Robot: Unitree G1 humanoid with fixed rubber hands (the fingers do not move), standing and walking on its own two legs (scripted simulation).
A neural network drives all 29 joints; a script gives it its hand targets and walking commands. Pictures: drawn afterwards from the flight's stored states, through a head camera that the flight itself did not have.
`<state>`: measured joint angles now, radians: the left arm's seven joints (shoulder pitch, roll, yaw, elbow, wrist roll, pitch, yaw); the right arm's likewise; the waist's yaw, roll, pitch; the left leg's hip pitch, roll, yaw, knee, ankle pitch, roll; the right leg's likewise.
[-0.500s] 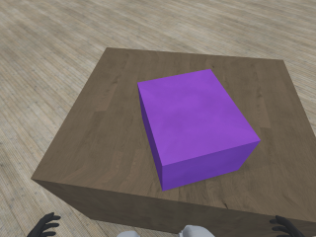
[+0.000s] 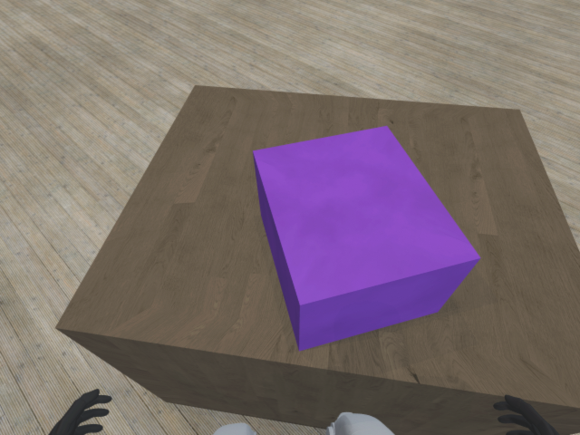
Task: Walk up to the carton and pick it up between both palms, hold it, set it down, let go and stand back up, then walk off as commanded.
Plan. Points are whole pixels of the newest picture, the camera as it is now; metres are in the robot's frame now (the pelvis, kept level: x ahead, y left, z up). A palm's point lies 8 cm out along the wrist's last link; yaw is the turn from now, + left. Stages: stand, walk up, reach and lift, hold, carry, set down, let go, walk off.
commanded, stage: walk up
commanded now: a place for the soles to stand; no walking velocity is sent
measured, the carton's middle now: (345, 231) +0.43 -0.09 -0.02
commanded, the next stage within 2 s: none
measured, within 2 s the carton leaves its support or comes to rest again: neither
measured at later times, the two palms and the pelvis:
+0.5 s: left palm out of the picture +0.13 +0.33 -0.07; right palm out of the picture +0.10 -0.31 -0.07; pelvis +0.00 +0.01 +0.00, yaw +0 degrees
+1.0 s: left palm out of the picture +0.12 +0.32 -0.06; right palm out of the picture +0.10 -0.32 -0.07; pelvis +0.00 +0.00 +0.00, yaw +0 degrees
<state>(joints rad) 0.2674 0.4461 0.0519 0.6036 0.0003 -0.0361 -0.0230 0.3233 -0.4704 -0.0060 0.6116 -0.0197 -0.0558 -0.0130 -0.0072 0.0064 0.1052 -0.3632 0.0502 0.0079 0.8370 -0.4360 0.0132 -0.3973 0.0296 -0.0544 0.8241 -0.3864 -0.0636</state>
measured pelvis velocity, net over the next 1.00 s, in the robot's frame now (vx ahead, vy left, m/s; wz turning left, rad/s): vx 0.00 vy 0.00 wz -0.01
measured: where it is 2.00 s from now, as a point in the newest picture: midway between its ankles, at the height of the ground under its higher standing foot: outside the picture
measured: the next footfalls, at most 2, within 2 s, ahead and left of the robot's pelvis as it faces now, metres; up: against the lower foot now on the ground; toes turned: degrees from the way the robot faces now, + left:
none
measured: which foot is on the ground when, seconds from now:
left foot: down 0.00-1.00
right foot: down 0.00-1.00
